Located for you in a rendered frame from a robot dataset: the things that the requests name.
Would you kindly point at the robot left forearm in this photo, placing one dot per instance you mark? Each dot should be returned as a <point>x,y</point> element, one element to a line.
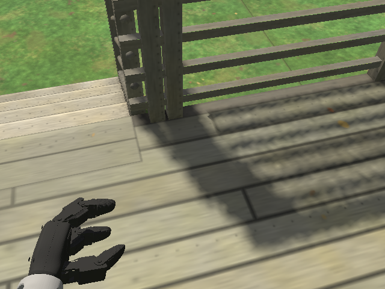
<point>40,281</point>

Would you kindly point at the left robot hand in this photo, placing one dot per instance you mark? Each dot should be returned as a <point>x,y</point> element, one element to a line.
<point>63,237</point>

